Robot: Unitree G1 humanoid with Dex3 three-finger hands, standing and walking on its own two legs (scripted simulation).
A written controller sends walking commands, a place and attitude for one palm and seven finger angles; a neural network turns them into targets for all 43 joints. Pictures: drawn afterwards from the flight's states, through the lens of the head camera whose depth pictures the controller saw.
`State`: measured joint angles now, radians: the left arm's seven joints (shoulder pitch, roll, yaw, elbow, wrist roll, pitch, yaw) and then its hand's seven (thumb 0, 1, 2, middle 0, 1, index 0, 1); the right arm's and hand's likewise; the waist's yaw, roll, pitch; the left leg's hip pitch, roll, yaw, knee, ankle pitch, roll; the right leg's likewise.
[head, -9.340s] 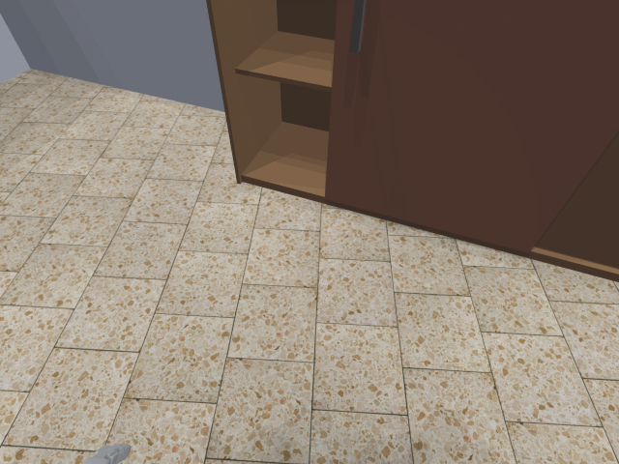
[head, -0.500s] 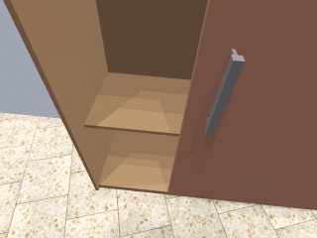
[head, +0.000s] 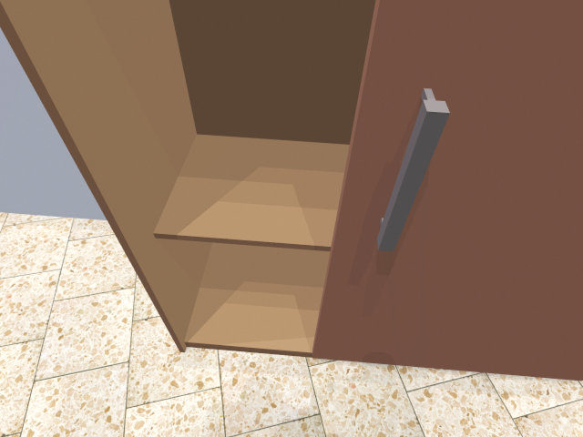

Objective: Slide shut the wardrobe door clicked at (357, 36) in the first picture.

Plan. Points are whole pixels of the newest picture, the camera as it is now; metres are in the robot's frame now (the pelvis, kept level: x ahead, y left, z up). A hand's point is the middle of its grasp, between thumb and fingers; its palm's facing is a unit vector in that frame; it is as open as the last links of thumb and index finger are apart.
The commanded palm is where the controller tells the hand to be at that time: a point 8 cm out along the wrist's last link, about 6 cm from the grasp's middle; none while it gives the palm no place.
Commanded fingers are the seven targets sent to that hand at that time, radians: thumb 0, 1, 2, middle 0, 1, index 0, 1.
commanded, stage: look again from close up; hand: right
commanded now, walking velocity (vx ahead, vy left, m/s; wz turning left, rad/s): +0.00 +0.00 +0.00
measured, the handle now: (403, 179) +0.47 -0.14 +0.12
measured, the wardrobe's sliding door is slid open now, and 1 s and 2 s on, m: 0.44 0.44 0.44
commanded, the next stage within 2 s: raise the hand with hooked fingers in 0.78 s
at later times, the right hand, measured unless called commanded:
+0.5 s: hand out of the picture -0.01 -0.16 -0.18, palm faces +0.03 +0.99 -0.17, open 7.3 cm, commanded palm none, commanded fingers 0.00 -0.90 -0.90 0.20 0.30 0.20 0.30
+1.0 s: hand out of the picture +0.07 -0.20 -0.12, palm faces +0.20 +0.95 -0.25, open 7.3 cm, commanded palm +0.11 -0.22 -0.06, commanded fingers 0.00 -0.74 -0.83 0.21 0.41 0.21 0.41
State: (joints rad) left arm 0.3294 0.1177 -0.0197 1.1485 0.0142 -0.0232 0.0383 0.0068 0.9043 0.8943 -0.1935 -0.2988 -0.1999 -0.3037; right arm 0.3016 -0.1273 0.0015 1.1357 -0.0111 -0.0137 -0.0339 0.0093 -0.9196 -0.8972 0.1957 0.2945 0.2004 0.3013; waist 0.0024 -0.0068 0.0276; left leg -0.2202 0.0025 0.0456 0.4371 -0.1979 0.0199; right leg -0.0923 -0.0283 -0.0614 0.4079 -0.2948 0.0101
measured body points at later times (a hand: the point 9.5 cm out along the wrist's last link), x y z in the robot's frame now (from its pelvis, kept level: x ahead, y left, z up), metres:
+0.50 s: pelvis +0.01 -0.01 +0.00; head +0.01 +0.00 +0.45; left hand -0.02 +0.20 -0.16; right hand -0.01 -0.22 -0.16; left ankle +0.02 +0.11 -0.74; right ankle -0.05 -0.12 -0.74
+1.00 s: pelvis +0.00 -0.01 -0.01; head +0.00 +0.00 +0.44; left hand +0.02 +0.22 -0.15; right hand +0.06 -0.25 -0.10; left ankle +0.02 +0.11 -0.74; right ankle -0.05 -0.12 -0.74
